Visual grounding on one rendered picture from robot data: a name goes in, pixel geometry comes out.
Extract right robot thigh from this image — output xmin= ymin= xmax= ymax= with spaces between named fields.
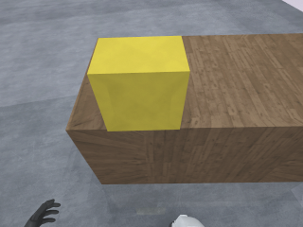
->
xmin=171 ymin=217 xmax=204 ymax=227

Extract carton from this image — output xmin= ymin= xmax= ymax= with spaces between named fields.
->
xmin=87 ymin=35 xmax=190 ymax=131

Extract robot left hand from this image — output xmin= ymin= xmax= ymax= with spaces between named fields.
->
xmin=24 ymin=199 xmax=61 ymax=227

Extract pedestal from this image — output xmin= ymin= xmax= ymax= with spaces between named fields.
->
xmin=65 ymin=33 xmax=303 ymax=184

